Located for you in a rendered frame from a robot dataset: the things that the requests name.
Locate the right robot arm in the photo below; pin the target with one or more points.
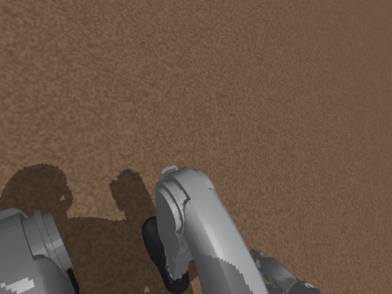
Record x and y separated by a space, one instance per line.
303 287

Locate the right robot foot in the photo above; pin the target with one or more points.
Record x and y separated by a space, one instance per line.
156 252

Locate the right robot hand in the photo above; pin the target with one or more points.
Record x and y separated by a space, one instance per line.
274 272

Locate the left robot foot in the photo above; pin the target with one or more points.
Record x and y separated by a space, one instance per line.
73 281

